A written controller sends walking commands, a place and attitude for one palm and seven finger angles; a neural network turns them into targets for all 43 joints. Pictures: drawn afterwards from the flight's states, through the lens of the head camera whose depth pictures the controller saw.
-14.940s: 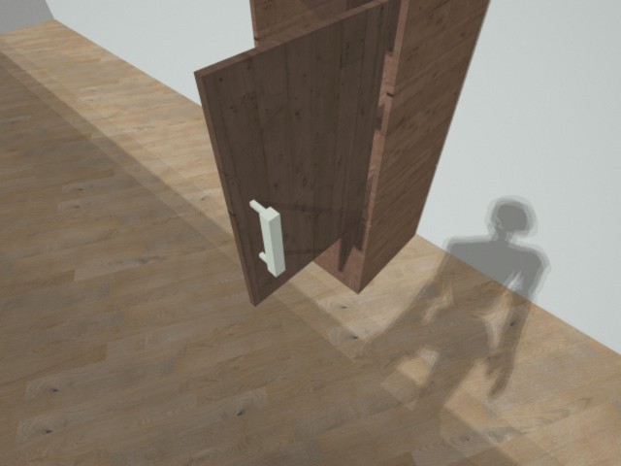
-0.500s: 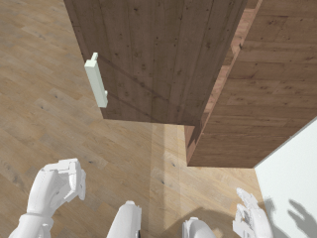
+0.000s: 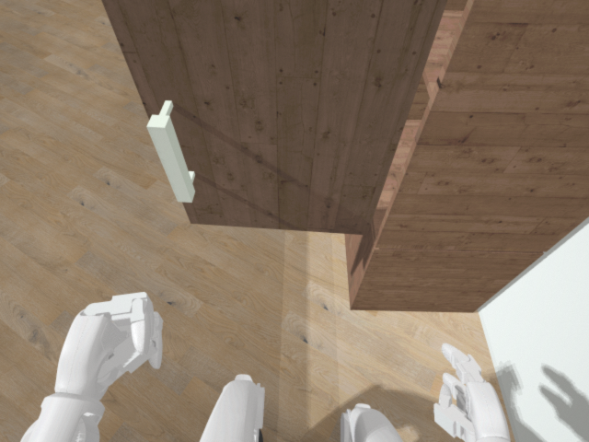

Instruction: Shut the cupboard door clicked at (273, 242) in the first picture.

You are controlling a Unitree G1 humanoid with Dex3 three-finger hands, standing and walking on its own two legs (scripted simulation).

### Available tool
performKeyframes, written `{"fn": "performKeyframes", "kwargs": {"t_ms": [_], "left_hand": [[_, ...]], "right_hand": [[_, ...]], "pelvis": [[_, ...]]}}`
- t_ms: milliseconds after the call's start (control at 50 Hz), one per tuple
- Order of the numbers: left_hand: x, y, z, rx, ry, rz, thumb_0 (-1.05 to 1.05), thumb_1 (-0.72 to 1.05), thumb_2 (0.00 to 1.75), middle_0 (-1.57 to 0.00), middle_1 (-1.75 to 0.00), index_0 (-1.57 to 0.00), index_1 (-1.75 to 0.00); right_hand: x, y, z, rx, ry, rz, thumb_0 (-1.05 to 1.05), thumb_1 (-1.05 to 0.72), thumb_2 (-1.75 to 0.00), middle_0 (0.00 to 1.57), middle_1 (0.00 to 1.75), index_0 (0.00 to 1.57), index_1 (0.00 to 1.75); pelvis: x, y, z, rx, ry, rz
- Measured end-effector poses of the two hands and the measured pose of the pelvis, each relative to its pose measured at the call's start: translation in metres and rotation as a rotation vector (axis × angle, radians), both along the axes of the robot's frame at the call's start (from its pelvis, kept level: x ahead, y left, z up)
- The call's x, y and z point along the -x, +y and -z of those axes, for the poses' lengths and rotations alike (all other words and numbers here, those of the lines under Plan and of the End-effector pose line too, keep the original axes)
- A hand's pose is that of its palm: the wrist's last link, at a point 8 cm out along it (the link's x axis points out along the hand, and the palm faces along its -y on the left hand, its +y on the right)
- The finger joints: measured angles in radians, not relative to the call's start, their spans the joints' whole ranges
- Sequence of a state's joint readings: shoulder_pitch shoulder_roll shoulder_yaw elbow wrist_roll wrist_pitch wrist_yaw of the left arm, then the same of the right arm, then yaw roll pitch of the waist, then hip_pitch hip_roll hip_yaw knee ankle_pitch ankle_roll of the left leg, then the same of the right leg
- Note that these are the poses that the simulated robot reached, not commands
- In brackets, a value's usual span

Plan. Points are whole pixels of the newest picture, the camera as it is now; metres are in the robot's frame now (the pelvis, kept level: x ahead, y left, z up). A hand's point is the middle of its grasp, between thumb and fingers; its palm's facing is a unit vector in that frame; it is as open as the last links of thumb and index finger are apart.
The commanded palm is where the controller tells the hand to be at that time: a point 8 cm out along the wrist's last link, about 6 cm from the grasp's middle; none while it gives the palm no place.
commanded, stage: bring the fist close to the handle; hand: left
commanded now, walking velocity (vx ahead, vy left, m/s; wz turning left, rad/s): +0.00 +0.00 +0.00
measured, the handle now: (177, 154) +0.54 +0.24 +0.03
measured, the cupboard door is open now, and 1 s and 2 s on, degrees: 87 87 81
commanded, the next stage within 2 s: push the door shut along its arc in 1.32 s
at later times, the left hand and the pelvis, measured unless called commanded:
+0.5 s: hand (169, 255) +0.34 +0.20 +0.05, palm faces +0.00 -1.00 -0.04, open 3.1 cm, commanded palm +0.33 +0.24 +0.05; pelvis +0.00 +0.00 +0.01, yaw -1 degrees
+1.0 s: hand (192, 193) +0.45 +0.19 +0.04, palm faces +0.01 -1.00 -0.04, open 3.1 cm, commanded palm +0.42 +0.24 +0.04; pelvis +0.00 +0.01 -0.01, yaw -2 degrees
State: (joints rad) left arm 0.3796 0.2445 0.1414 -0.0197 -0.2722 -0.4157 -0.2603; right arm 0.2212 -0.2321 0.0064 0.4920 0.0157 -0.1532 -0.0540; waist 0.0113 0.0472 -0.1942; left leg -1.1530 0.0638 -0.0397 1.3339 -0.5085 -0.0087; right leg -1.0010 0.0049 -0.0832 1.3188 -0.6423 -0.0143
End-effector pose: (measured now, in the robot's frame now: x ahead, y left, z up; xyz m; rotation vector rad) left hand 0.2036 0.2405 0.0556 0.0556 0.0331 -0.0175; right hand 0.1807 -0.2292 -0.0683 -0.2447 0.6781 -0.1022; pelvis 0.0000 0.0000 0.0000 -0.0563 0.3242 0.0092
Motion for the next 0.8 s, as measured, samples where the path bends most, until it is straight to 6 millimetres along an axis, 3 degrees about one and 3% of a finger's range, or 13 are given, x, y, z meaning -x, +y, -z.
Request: {"fn": "performKeyframes", "kwargs": {"t_ms": [160,280,480,800], "left_hand": [[-0.039,0.004,0.007,0.003,-0.038,0.014,0.01,0.9,0.9,-1.3,-1.5,-1.3,-1.5],[-0.074,0.0,0.004,0.017,-0.033,0.03,0.01,0.9,0.9,-1.3,-1.5,-1.3,-1.5],[-0.113,0.011,0.007,0.014,-0.031,-0.017,0.01,0.9,0.9,-1.3,-1.5,-1.3,-1.5],[-0.184,0.007,0.009,0.017,-0.05,-0.013,0.01,0.9,0.9,-1.3,-1.5,-1.3,-1.5]], "right_hand": [[0.005,-0.004,0.009,0.021,0.033,-0.01,0.01,-0.91,-0.9,0.21,0.3,0.2,0.3],[0.022,-0.009,0.011,0.021,0.088,0.026,0.01,-0.91,-0.9,0.21,0.3,0.2,0.3],[0.052,-0.02,0.015,0.035,0.2,0.077,0.01,-0.91,-0.9,0.21,0.3,0.2,0.3],[0.081,-0.024,0.029,0.046,0.324,0.127,0.01,-0.91,-0.9,0.2,0.3,0.2,0.3]], "pelvis": [[0.003,-0.001,0.005,0.004,0.013,-0.002],[0.002,0.0,0.001,0.0,0.019,0.007],[-0.001,0.003,-0.006,-0.01,0.032,0.02],[0.002,0.007,-0.001,-0.011,0.07,0.029]]}}
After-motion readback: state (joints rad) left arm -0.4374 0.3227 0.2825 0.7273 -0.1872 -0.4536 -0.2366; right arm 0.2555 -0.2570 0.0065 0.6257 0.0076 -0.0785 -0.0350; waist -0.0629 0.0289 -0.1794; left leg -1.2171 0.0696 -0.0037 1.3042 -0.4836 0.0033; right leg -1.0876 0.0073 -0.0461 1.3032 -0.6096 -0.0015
